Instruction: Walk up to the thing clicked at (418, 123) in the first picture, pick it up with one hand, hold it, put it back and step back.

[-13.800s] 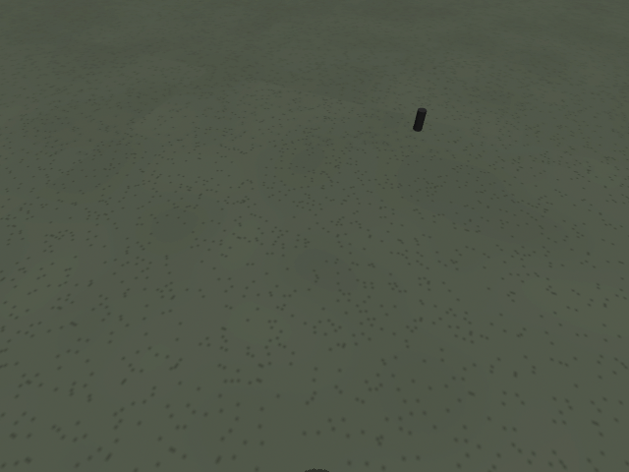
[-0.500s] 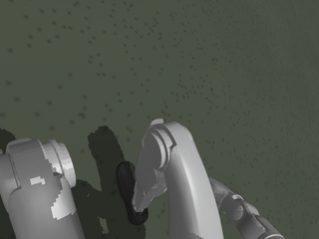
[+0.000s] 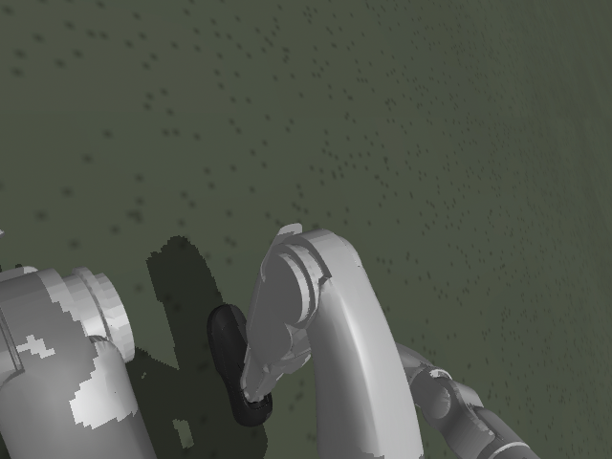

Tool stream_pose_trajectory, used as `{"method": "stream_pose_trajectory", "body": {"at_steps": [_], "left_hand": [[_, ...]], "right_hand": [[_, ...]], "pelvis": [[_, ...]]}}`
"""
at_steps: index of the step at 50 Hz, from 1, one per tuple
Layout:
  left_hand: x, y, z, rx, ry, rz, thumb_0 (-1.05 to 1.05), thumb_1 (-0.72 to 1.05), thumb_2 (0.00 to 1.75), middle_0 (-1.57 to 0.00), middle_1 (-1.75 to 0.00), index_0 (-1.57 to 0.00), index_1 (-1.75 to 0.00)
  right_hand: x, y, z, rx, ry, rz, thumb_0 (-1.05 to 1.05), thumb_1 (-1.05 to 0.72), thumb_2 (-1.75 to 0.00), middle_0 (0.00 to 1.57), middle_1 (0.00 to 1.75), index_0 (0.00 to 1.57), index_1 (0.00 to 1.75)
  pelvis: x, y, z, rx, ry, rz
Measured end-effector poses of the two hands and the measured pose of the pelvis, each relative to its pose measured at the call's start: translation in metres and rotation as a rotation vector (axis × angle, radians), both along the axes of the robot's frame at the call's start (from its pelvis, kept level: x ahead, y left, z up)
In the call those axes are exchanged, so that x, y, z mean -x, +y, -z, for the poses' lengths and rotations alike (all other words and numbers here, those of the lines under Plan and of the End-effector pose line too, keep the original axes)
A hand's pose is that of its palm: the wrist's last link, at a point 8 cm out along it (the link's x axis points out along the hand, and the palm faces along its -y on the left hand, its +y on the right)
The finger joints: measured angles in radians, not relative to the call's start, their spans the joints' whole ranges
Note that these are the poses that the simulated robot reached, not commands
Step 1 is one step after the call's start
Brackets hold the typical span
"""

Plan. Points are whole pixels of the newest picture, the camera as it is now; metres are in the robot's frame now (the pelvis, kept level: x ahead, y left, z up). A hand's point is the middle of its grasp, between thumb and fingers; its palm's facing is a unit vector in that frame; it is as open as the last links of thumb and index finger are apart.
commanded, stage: close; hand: left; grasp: from the side
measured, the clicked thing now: out of the picture +0.42 +0.27 -0.22
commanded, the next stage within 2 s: settle in 0.38 s
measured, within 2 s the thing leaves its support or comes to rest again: leaves its support in 0.82 s
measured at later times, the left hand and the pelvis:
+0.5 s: hand out of the picture +0.42 +0.26 -0.20, palm faces +0.28 -0.96 -0.02, open 7.0 cm; pelvis +0.00 +0.00 +0.00, yaw -1 degrees
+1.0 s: hand out of the picture +0.42 +0.28 -0.16, palm faces +0.29 -0.96 -0.02, open 6.9 cm; pelvis +0.00 +0.00 +0.01, yaw +0 degrees
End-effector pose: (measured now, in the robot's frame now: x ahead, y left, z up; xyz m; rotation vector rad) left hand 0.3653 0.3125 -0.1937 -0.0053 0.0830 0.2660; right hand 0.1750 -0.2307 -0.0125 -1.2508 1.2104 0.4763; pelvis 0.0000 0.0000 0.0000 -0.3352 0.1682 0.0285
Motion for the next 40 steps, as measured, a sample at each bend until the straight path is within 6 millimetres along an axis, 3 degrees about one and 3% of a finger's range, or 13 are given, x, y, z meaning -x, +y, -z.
{"method": "stream_pose_trajectory", "body": {"at_steps": [12, 27, 40], "left_hand": [[-0.01, -0.003, 0.002, -0.014, -0.005, 0.0, 0.0, 0.35, 0.61, -0.59, -0.56, -0.56, -0.56], [-0.016, -0.003, 0.001, -0.016, 0.003, -0.021, 0.01, 0.12, 0.87, -0.83, -1.0, -0.85, -1.01], [-0.017, -0.003, -0.001, -0.009, -0.015, -0.027, 0.02, 0.05, 1.0, -0.87, -1.04, -0.88, -1.06]], "right_hand": [[-0.005, 0.0, 0.0, 0.013, 0.005, 0.008, 0.0, -0.88, -0.9, 0.2, 0.3, 0.21, 0.3], [0.0, -0.003, -0.001, 0.021, 0.017, 0.021, 0.0, -0.88, -0.9, 0.2, 0.3, 0.21, 0.3], [0.004, -0.005, 0.0, 0.017, 0.025, 0.041, 0.0, -0.9, -0.9, 0.2, 0.3, 0.21, 0.3]], "pelvis": [[-0.002, 0.001, -0.001, 0.006, 0.008, 0.007], [-0.001, 0.0, -0.002, 0.006, 0.01, 0.011], [-0.002, 0.0, -0.003, 0.004, 0.014, 0.01]]}}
